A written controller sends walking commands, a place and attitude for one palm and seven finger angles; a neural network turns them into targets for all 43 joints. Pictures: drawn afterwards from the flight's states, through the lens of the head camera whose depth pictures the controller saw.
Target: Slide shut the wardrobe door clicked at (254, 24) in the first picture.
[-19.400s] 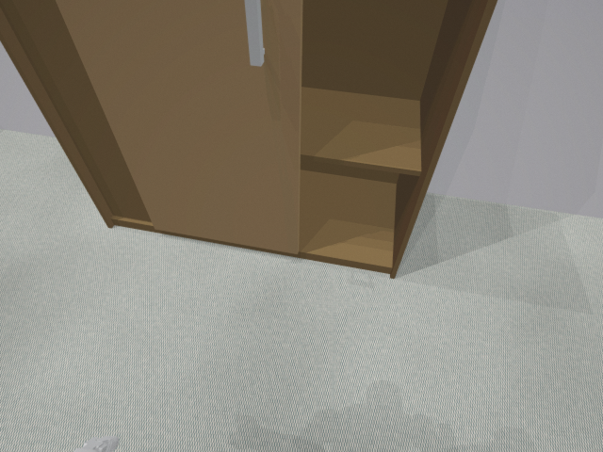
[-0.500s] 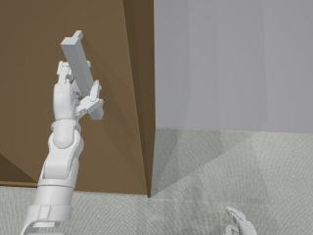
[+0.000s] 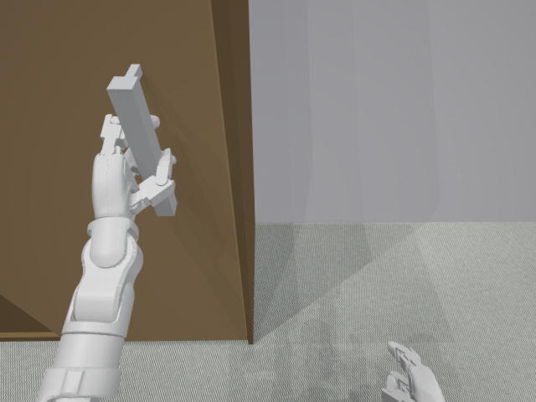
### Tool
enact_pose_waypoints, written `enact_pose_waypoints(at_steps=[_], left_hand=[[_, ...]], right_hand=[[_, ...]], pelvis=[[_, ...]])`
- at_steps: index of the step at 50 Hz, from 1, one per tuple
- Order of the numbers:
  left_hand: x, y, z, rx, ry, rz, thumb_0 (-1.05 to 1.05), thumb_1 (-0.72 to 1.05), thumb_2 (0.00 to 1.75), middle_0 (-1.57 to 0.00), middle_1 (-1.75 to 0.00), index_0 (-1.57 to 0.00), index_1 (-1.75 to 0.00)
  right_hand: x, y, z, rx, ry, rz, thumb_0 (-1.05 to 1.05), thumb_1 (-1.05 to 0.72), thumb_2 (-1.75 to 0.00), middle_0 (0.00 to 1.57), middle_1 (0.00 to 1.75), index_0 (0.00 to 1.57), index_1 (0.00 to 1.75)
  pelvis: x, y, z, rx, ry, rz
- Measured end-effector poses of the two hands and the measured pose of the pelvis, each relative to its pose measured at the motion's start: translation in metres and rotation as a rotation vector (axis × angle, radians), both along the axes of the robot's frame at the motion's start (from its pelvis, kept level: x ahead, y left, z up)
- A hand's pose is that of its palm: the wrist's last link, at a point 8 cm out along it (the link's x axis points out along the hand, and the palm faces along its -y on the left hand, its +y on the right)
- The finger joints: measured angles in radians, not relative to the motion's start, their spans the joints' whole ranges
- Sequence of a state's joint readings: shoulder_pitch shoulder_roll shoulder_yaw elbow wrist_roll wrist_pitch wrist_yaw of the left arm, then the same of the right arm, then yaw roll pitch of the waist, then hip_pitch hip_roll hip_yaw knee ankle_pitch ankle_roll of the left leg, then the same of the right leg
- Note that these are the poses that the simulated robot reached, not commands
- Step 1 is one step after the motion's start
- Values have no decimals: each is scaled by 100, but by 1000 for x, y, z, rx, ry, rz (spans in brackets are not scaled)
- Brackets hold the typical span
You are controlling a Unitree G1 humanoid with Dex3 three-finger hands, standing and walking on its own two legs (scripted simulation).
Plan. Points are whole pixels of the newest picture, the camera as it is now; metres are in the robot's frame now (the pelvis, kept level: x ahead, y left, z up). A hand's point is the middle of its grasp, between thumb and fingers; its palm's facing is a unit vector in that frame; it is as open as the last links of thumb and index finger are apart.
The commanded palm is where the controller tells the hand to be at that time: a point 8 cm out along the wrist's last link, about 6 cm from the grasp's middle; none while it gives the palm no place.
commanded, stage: stop walking and hold the door there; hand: left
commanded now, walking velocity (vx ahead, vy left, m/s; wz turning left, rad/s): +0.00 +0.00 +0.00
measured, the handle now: (152, 147) +0.40 +0.20 +0.18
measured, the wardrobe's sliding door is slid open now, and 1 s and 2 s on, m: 0.00 0.00 0.00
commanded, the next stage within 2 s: loosen the grip on the handle in 0.10 s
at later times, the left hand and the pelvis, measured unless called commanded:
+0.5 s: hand (155, 173) +0.35 +0.18 +0.17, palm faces +0.33 -0.94 -0.11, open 10.5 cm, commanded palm +0.31 +0.22 +0.16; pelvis -0.01 -0.06 -0.01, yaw +2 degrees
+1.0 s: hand (161, 177) +0.36 +0.18 +0.16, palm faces +0.33 -0.94 -0.11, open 14.6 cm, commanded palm +0.32 +0.23 +0.17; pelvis -0.01 -0.07 -0.02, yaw +4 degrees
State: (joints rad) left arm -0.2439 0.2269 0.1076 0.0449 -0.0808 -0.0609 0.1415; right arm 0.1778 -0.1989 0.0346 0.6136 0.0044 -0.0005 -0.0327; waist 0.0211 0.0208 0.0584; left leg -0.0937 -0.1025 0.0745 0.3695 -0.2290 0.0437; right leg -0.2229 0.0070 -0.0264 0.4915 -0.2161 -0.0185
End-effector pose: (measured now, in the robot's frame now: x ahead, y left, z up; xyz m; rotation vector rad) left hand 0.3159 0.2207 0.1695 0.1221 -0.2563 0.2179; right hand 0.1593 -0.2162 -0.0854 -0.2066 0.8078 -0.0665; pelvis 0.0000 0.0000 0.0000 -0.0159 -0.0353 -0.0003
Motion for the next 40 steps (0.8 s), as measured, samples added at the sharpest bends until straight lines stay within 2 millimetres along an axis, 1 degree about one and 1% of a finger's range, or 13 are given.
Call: enact_pose_waypoints(at_steps=[4,10,12,13,16,18,20,23,27,31,35,37,40], left_hand=[[0,0,-1,10,-9,3,-9,65,80,-46,-140,-11,-134],[-1,-2,0,10,2,24,-8,66,81,-46,-140,-10,-133],[8,1,5,107,6,8,-9,62,81,-46,-140,-11,-133],[11,4,6,114,10,-3,-9,60,81,-47,-140,-13,-134],[9,9,8,5,16,-13,-6,51,76,-51,-141,-23,-135],[8,12,9,-26,25,21,-4,44,72,-52,-141,-29,-137],[7,12,8,-19,33,61,-2,35,66,-51,-141,-33,-137],[2,9,6,7,38,97,-1,14,55,-49,-140,-38,-138],[2,7,5,12,37,117,0,-16,40,-46,-138,-36,-135],[6,4,-1,16,66,116,0,-36,30,-42,-134,-35,-132],[7,4,-1,8,65,134,0,-47,24,-45,-135,-33,-127],[7,4,-1,10,63,140,0,-50,23,-46,-135,-32,-125],[6,3,-1,15,62,145,-1,-53,21,-46,-133,-31,-122]], right_hand=[[0,3,-9,9,17,2,1,-90,-90,21,30,20,30],[2,-3,-10,14,14,-6,2,-90,-90,21,30,20,30],[3,-4,-9,12,-7,10,2,-90,-90,21,30,20,30],[2,-5,-9,11,-13,23,1,-90,-90,21,30,20,30],[-4,-16,-9,-3,-13,50,1,-90,-90,21,30,20,30],[-9,-28,-10,-10,-11,48,1,-90,-90,21,30,20,30],[-14,-42,-12,-18,-3,37,1,-90,-90,21,30,20,30],[-23,-65,-15,-36,17,9,1,-90,-90,21,30,20,30],[-35,-96,-19,-66,54,-34,1,-90,-90,21,30,20,30],[-43,-119,-24,-82,98,-73,1,-90,-90,21,30,20,30],[-43,-131,-33,-85,150,-80,1,-90,-90,20,30,20,30],[-40,-132,-37,-79,168,-76,1,-90,-90,20,30,20,30],[-32,-127,-41,-61,168,-66,2,-90,-90,20,30,20,30]], pelvis=[[3,-1,-4,4,7,-3],[3,-4,-4,7,11,-3],[0,-10,-6,20,17,6],[-1,-14,-7,29,28,15],[-2,-25,-7,38,42,25],[-4,-32,-7,30,39,29],[-6,-39,-8,23,41,33],[-8,-49,-10,20,46,35],[-10,-64,-12,18,54,39],[-11,-75,-15,13,70,48],[-11,-82,-18,9,85,65],[-10,-84,-19,11,93,73],[-9,-84,-21,13,99,78]])
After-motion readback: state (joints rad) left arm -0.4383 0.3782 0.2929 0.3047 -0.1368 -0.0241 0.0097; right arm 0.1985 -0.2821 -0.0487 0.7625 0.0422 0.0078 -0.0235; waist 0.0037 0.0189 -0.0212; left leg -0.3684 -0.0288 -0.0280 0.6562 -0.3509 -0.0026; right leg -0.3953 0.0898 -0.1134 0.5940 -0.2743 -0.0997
